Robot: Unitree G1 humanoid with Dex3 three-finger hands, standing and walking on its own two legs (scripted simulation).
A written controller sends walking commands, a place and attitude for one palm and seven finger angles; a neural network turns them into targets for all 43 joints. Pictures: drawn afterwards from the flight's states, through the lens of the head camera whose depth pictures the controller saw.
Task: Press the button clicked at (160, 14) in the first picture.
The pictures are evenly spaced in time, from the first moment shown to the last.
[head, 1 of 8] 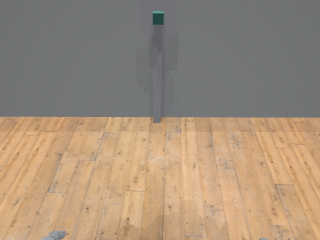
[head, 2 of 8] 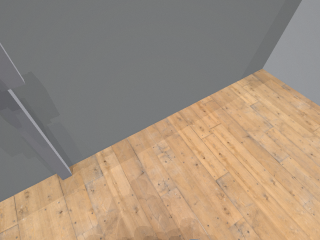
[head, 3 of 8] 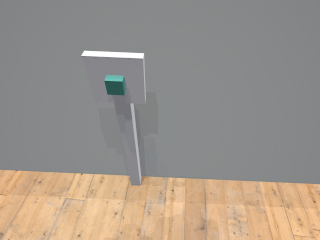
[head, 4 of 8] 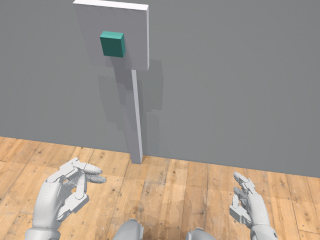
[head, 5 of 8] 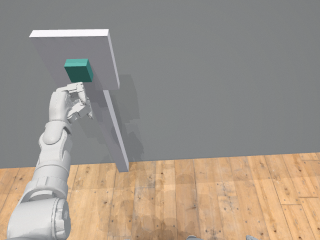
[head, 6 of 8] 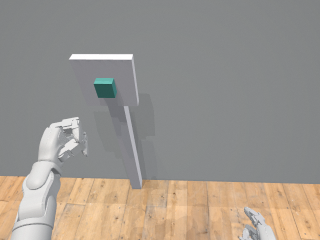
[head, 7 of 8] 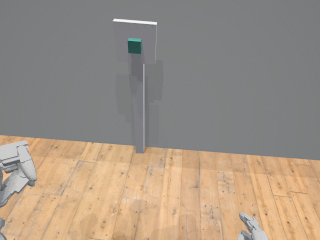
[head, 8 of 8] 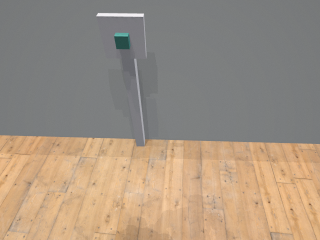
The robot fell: no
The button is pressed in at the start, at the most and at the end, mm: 0 14 0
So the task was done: yes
